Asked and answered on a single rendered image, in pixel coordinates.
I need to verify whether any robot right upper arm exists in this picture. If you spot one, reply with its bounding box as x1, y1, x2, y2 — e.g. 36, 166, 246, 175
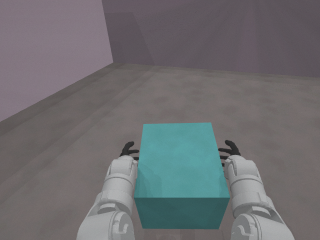
230, 213, 295, 240

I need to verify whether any left robot hand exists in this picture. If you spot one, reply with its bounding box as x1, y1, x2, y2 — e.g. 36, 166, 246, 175
119, 141, 139, 167

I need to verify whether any right robot hand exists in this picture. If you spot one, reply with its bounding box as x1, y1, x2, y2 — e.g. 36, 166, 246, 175
218, 140, 241, 172

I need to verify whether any left robot forearm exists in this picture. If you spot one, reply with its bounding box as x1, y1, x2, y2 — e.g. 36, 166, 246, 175
76, 155, 138, 240

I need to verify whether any right robot forearm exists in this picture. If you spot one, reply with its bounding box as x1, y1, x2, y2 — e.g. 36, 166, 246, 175
224, 155, 287, 226

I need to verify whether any robot left upper arm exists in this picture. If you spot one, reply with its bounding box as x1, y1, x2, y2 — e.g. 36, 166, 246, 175
77, 210, 135, 240

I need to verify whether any carton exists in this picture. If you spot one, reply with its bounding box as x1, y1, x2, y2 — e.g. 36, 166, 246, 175
134, 122, 230, 230

